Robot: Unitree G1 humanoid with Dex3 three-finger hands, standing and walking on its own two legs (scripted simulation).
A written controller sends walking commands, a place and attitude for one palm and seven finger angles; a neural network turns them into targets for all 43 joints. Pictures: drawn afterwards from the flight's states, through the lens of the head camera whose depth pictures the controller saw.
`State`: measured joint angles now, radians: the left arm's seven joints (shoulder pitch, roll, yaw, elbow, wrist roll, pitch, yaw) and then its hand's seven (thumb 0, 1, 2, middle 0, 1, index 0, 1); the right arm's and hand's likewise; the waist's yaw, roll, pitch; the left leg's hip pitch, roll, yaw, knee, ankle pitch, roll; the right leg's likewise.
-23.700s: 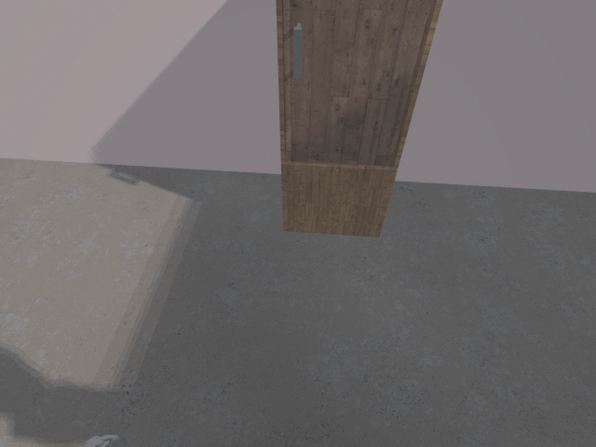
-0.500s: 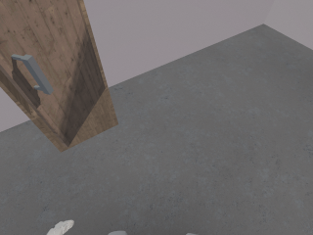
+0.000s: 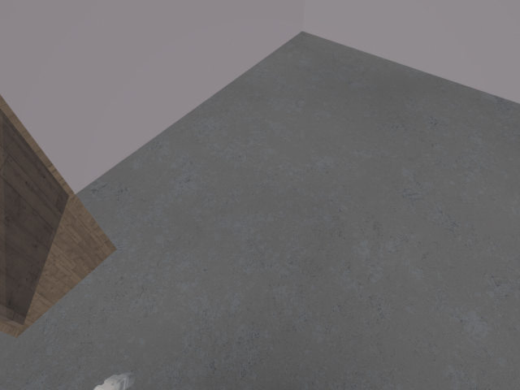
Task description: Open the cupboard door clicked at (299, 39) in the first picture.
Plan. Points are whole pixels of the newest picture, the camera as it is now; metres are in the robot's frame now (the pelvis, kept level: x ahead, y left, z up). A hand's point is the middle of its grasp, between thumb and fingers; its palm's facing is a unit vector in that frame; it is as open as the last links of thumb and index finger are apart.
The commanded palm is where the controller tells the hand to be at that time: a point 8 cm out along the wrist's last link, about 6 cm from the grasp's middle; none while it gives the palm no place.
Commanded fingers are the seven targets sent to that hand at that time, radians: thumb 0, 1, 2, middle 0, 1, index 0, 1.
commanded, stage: walk to a spot facing it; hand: left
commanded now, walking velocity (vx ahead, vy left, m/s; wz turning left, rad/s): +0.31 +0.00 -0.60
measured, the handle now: out of the picture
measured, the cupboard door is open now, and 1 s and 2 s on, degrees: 41 41 41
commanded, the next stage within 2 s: turn to face it in 1.48 s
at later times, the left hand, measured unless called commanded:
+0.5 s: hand (177, 322) +0.26 +0.18 -0.16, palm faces -0.26 -0.95 -0.19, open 7.4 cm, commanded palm none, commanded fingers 0.00 0.90 0.90 -0.20 -0.30 -0.20 -0.30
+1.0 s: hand (254, 237) +0.45 +0.04 -0.17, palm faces -0.40 -0.90 -0.19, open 7.2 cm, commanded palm none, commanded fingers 0.00 0.90 0.90 -0.20 -0.30 -0.20 -0.30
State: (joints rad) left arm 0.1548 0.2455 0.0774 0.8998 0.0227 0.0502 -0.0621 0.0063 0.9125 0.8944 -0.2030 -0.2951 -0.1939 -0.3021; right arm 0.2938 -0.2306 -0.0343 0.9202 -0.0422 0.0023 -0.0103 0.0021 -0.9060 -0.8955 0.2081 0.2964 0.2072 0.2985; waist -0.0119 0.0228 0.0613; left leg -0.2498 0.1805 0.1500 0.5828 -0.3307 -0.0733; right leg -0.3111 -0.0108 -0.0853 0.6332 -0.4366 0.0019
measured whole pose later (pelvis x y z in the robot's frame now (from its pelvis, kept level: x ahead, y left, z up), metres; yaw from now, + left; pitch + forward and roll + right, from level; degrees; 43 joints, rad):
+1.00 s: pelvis +0.34 -0.12 +0.01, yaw -27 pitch +0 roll +0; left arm 0.26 0.20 0.07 1.05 0.02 -0.04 -0.02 -0.01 0.94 0.89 -0.21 -0.30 -0.20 -0.30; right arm 0.21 -0.18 -0.05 0.98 -0.03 -0.06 0.03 0.00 -0.91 -0.90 0.20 0.30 0.20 0.30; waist -0.01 -0.02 0.05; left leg -0.39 0.10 0.11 0.55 -0.22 -0.03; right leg -0.13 0.02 -0.04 0.47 -0.35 -0.03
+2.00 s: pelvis +0.66 -0.36 +0.00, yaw -16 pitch +1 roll +2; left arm 0.16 0.18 0.06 0.94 0.03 -0.02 0.02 0.00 0.92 0.89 -0.20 -0.30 -0.20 -0.30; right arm 0.21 -0.21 -0.07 1.02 -0.02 0.06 0.01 0.00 -0.92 -0.90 0.20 0.30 0.20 0.30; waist -0.01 -0.03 0.05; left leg -0.47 0.03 0.06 1.00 -0.49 -0.04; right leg -0.24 -0.12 -0.16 0.58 -0.34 0.00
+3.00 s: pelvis +0.75 -0.41 +0.01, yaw +19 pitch +2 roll -1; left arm 0.13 0.25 0.07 0.87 0.01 0.05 0.01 0.01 0.91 0.89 -0.20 -0.30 -0.19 -0.30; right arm 0.17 -0.22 -0.06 0.91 -0.03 0.04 0.01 0.00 -0.91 -0.90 0.21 0.30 0.21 0.30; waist -0.01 0.00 0.10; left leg -0.32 -0.02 -0.06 0.52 -0.23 0.01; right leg -0.41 -0.06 -0.01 0.85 -0.43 0.08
